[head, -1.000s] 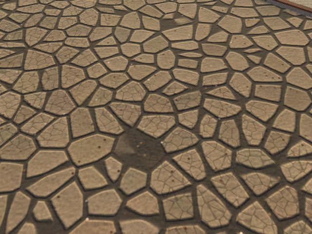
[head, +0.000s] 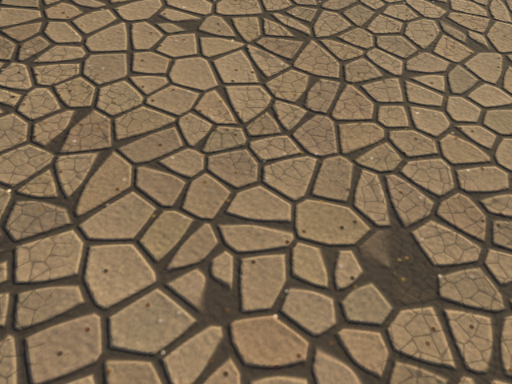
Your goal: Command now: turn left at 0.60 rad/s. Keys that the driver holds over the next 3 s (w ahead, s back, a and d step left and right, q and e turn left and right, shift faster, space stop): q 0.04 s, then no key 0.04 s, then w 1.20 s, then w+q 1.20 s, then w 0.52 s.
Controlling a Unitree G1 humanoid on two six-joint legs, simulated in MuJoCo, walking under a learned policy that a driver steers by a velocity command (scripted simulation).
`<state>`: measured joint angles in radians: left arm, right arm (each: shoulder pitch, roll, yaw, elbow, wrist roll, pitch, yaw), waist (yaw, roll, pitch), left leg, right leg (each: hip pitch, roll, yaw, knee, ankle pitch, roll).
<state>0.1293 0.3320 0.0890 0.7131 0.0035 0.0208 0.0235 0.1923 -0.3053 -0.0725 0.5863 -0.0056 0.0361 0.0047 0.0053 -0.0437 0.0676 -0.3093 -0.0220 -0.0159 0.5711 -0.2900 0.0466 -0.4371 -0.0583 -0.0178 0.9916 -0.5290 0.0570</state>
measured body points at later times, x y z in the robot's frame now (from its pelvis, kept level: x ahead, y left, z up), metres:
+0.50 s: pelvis +0.09 -0.02 +0.00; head +0.10 -0.04 +0.45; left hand +0.19 +0.27 -0.08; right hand +0.23 -0.28 -0.11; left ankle +0.01 +0.09 -0.69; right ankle +0.09 -0.13 -0.73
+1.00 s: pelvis +0.35 +0.06 +0.00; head +0.38 +0.07 +0.45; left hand +0.35 +0.34 -0.13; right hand +0.55 -0.18 -0.09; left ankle +0.40 +0.15 -0.73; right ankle +0.23 -0.11 -0.64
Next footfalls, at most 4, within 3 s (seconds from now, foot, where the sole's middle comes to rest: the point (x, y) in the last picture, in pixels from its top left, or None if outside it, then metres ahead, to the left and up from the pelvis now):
0.42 right None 0.13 -0.12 -0.77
0.88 left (186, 380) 0.44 0.16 -0.77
1.40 right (269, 265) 0.77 -0.05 -0.77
1.94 left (166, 205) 0.96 0.27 -0.77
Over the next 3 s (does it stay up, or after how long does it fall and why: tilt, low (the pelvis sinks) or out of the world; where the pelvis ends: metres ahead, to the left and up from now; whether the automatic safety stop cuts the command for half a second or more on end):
stays up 1.29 0.48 0.00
